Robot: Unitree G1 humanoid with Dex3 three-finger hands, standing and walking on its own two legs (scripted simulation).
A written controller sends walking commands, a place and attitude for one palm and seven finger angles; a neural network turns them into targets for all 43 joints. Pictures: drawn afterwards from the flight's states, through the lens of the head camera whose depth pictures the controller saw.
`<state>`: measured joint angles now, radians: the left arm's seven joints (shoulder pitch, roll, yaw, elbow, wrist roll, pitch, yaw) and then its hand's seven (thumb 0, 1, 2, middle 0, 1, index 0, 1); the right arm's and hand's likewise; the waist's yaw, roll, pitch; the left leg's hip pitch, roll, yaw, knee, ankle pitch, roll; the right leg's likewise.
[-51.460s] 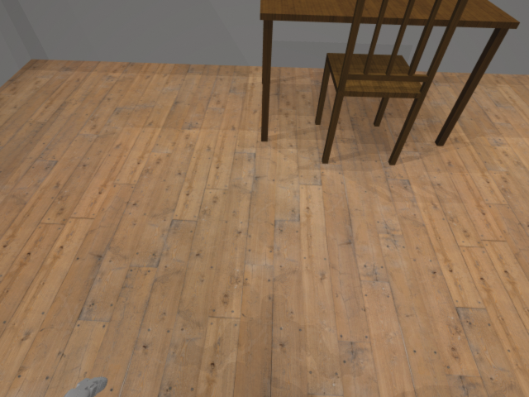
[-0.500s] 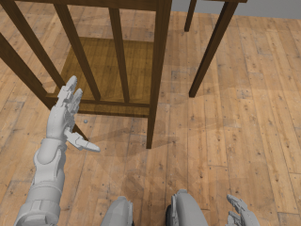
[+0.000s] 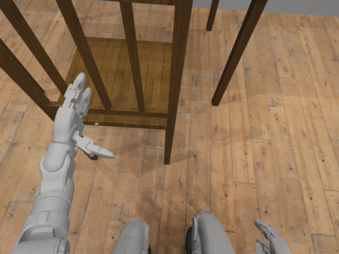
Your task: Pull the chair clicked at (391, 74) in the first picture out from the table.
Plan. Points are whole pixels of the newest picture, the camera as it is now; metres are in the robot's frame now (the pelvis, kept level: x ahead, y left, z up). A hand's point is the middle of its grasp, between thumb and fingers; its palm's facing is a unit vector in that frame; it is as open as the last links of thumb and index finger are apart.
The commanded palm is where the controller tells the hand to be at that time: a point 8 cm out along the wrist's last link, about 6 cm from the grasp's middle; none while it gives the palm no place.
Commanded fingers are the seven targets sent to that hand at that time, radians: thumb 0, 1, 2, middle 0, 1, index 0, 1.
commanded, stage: push the fingers through the gap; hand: left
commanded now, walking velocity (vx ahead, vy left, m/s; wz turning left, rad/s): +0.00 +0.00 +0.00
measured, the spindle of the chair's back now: (92, 68) +0.53 +0.19 +0.06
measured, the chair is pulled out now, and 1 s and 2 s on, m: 0.21 0.21 0.21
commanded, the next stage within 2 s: hook a spindle and tug to test in 1.32 s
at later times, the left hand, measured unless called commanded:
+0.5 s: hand (100, 106) +0.45 +0.17 +0.02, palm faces -0.07 -1.00 -0.07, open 17.0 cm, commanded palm +0.43 +0.22 +0.02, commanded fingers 0.00 -0.50 0.30 -0.06 -0.08 -0.06 -0.08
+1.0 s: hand (102, 91) +0.50 +0.17 +0.02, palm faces -0.07 -1.00 -0.03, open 17.0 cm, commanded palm +0.47 +0.21 +0.02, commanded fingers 0.00 -0.50 0.30 -0.06 -0.08 -0.06 -0.08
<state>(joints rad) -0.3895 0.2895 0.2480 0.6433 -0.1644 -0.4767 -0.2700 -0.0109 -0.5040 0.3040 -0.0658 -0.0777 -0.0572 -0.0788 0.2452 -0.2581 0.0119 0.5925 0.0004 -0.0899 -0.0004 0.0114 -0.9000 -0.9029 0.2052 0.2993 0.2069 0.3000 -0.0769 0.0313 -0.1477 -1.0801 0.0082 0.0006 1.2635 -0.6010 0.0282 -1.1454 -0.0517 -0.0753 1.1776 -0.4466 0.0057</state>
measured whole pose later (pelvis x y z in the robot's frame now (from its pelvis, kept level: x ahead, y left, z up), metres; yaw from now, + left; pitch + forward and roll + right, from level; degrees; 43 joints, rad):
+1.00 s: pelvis +0.00 +0.01 -0.01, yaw -1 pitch +28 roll -4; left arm -0.82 0.44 0.38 1.07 -0.08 -0.49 -0.27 -0.01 -0.50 0.30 -0.07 -0.08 -0.06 -0.08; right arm 0.30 -0.26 0.04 0.61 -0.03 0.02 0.02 0.01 -0.90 -0.90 0.21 0.30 0.21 0.30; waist -0.17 0.04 -0.13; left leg -1.20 0.02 0.00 1.32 -0.61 0.04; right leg -1.26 -0.04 -0.08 1.20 -0.44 0.01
